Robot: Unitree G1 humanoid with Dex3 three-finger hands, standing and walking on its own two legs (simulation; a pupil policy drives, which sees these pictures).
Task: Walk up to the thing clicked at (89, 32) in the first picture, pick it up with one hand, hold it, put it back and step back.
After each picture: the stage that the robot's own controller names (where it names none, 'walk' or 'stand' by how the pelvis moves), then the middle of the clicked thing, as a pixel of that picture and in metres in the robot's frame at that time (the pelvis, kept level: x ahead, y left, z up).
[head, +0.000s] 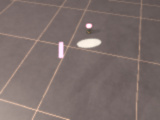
stand; (88, 29) +1.61 -0.04 -0.72
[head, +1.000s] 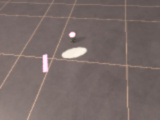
walk; (72, 37) +1.47 +0.24 -0.71
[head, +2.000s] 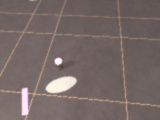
walk; (59, 64) +0.97 +0.32 -0.71
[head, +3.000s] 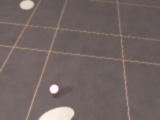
walk; (54, 91) +0.68 +0.22 -0.70
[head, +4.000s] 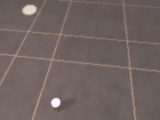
stand; (56, 105) +0.56 +0.23 -0.71
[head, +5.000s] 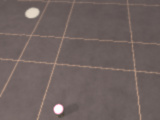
stand; (59, 111) +0.51 +0.23 -0.71
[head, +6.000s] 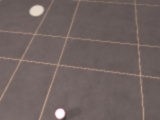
stand; (61, 115) +0.45 +0.21 -0.71
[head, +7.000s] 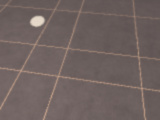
stand; out of the picture +0.40 +0.19 -0.72
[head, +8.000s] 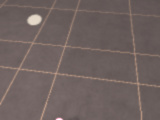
stand; out of the picture +0.43 +0.21 -0.73
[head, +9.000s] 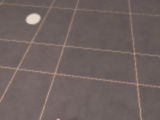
stand; out of the picture +0.42 +0.21 -0.73
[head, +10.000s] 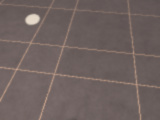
stand; out of the picture +0.42 +0.21 -0.73
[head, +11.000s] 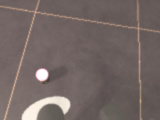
go down; (43, 76) +0.46 +0.21 -0.50
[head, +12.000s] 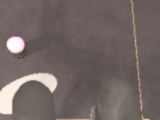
go down; (17, 48) +0.50 +0.25 -0.30
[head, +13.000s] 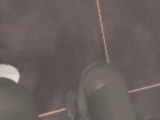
close in; out of the picture +0.47 +0.30 -0.23
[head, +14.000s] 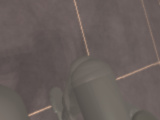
close; out of the picture +0.46 +0.31 -0.23
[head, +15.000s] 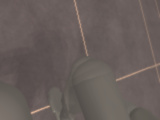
lift; out of the picture +0.45 +0.29 -0.24
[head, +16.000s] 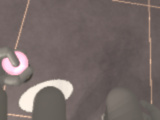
lift; (19, 68) +0.35 +0.23 -0.06
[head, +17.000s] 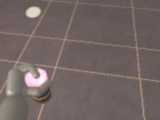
hold; (39, 87) +0.33 +0.17 +0.02
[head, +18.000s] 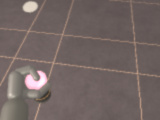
hold; (39, 88) +0.33 +0.17 +0.00
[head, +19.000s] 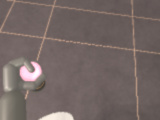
crouch; (33, 78) +0.37 +0.18 -0.06
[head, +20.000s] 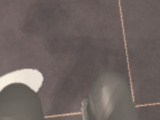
lower; out of the picture +0.50 +0.29 -0.11
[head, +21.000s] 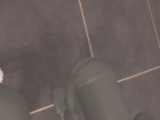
lower; out of the picture +0.44 +0.31 -0.23
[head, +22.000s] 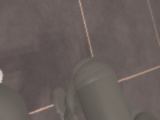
lower; out of the picture +0.44 +0.31 -0.23
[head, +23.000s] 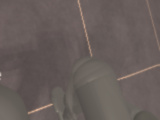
lower; out of the picture +0.44 +0.31 -0.23
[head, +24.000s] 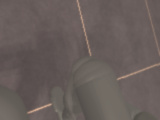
lower; out of the picture +0.44 +0.32 -0.23
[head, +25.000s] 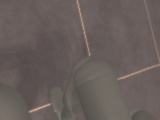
open; out of the picture +0.44 +0.30 -0.24
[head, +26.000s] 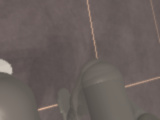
stand; out of the picture +0.44 +0.30 -0.24
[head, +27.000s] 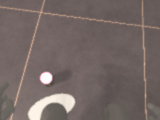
walk; (47, 80) +0.45 +0.21 -0.50
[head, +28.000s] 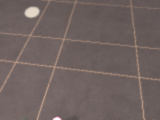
stand; out of the picture +0.41 +0.20 -0.66
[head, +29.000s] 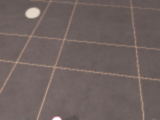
stand; out of the picture +0.42 +0.20 -0.67
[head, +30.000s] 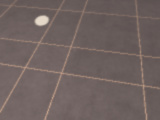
stand; out of the picture +0.42 +0.19 -0.72
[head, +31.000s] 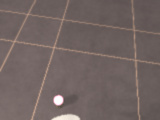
walk; (58, 102) +0.47 +0.15 -0.71
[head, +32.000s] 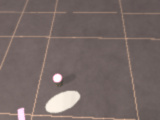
walk; (58, 80) +0.67 +0.24 -0.69
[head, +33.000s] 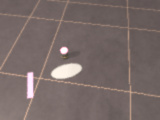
walk; (64, 53) +1.01 +0.21 -0.70
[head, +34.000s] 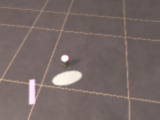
stand; (65, 61) +1.04 +0.21 -0.72
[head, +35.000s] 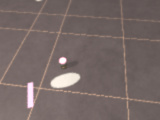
stand; (63, 63) +1.03 +0.23 -0.73
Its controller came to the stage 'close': yes
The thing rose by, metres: 0.71
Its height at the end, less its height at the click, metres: +0.00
